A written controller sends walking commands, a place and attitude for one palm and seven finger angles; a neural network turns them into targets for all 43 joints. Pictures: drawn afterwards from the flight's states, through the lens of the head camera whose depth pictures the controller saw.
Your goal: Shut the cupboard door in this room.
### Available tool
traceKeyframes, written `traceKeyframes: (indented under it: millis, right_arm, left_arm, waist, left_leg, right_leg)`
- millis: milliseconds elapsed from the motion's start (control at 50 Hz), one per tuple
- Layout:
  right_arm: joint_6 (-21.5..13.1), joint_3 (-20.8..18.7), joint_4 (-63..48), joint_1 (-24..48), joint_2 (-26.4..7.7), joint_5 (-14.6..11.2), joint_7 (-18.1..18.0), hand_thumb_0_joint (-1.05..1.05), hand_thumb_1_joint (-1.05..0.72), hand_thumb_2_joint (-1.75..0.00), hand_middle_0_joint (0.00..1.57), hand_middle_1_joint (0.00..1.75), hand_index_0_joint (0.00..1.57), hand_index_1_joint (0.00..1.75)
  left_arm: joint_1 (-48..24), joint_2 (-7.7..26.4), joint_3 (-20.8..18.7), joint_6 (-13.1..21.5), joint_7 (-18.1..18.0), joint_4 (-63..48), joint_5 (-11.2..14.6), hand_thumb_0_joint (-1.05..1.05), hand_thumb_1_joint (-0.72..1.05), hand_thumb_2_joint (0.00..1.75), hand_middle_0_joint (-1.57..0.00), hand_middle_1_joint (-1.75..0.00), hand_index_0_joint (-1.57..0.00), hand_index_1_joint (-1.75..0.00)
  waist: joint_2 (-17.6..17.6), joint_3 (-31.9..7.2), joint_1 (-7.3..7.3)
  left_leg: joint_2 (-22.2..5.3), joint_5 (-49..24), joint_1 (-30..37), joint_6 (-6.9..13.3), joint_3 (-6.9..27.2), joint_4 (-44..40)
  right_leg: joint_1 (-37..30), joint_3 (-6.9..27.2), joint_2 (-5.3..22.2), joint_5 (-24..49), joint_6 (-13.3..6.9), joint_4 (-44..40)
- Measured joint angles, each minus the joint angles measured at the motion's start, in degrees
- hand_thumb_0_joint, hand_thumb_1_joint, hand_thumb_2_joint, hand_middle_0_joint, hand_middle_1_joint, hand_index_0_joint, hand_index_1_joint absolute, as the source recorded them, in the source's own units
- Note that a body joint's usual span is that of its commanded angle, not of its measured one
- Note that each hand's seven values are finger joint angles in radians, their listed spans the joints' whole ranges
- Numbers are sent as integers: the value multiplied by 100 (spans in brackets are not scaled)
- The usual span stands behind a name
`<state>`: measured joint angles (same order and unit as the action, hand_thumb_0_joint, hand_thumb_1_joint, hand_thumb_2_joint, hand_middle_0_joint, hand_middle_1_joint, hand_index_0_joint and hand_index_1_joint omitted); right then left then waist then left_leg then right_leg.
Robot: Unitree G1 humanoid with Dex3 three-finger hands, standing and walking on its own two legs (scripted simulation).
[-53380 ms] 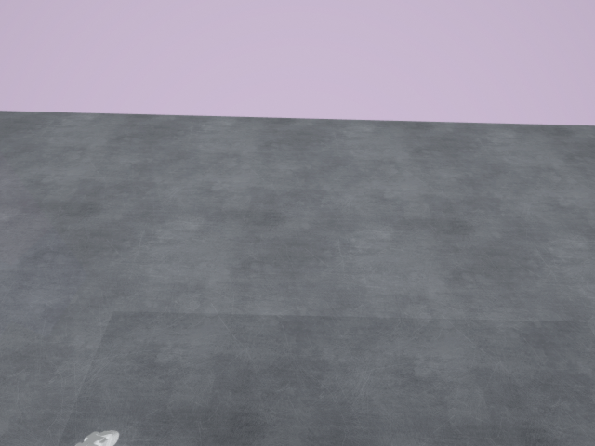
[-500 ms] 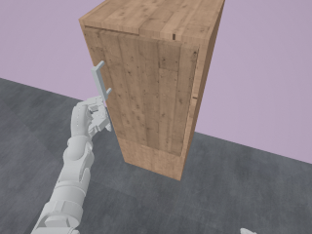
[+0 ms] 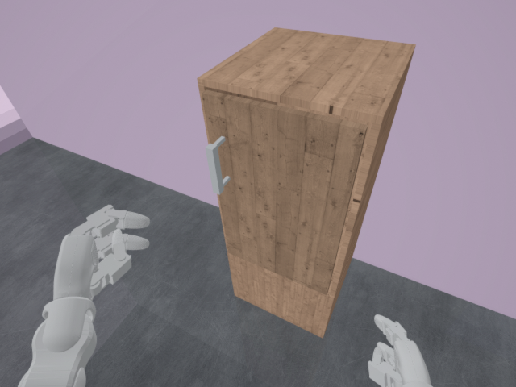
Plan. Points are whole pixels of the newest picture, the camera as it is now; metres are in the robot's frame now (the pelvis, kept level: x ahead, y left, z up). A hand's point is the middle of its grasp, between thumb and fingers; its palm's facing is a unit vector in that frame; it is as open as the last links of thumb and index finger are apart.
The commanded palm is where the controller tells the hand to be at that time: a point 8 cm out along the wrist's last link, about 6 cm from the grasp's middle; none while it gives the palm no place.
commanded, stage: draw the hand back to the body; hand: left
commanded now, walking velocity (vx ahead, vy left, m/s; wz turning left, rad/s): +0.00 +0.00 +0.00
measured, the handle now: (219, 165) +0.60 +0.17 +0.00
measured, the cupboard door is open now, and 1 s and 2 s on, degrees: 0 0 0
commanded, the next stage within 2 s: step back with the hand held close in 0.64 s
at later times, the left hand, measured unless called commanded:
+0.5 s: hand (56, 283) +0.18 +0.26 +0.15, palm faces +0.49 -0.79 -0.38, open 7.3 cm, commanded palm +0.14 +0.30 +0.17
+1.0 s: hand (58, 284) +0.18 +0.26 +0.15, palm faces +0.42 -0.78 -0.46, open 7.4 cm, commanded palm +0.13 +0.30 +0.17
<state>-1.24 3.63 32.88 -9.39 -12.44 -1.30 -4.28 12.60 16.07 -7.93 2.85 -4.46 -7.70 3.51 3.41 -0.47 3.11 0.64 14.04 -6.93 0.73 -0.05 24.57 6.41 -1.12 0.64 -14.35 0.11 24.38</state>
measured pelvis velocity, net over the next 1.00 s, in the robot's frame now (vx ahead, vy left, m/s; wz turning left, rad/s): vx -0.01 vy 0.00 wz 0.01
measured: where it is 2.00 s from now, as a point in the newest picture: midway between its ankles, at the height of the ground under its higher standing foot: outside the picture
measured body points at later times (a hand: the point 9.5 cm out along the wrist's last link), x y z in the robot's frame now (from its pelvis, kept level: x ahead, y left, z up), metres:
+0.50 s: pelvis +0.00 +0.00 +0.00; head -0.03 -0.03 +0.45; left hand +0.15 +0.30 +0.18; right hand +0.19 -0.22 -0.09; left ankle +0.00 +0.11 -0.74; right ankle -0.01 -0.12 -0.74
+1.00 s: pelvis -0.01 +0.00 +0.00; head -0.01 -0.02 +0.45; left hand +0.16 +0.30 +0.18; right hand +0.17 -0.24 -0.09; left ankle +0.00 +0.11 -0.74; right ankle -0.01 -0.12 -0.74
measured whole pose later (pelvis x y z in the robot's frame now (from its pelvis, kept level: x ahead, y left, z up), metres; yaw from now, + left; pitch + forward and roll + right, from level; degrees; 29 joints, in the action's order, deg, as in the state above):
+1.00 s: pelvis -0.01 +0.00 +0.00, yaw +1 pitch +0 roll -1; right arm -1.1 -0.7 34.7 -11.2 -14.8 -0.9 -4.8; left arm 30.5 20.8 -21.1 8.6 -6.5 -21.8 3.8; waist 4.3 -1.4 1.2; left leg 0.1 14.5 -13.4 0.6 0.7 27.9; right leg 11.6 -1.9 0.1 -13.8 0.1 25.4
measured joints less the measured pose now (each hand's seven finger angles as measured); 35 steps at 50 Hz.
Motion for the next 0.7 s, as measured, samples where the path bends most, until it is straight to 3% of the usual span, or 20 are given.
traceKeyframes:
  millis: [320, 500, 700]
  right_arm:
    - [-236, -146, 295, -296, -35, 43, 39, 1, -91, -90, 20, 30, 20, 30]
    - [-386, -225, 407, -265, -139, 43, -47, 1, -91, -90, 20, 30, 20, 30]
    - [-512, -204, 326, -215, -46, 45, -50, 1, -91, -90, 20, 30, 20, 30]
  left_arm:
    - [1458, 434, -1262, 87, -108, -1330, 76, 1, 89, 90, -36, -47, -36, -47]
    - [1271, 224, -1116, 108, -170, -1176, 40, 1, 89, 90, -24, -33, -23, -33]
    - [1332, 339, -1126, 187, -118, -1322, 61, 1, 89, 90, -21, -31, -21, -31]
  waist:
    - [106, -25, 94]
    - [71, 32, 129]
    - [30, 22, 44]
  left_leg:
    - [-14, 57, 124, -7, 16, -9]
    - [-8, 17, 97, -25, 59, 6]
    - [-102, 36, 154, -93, 26, 9]
  right_leg:
    - [-159, -18, -14, -25, 5, -76]
    - [-110, -61, -7, -45, -21, 18]
    - [-153, -28, -101, -31, -85, 0]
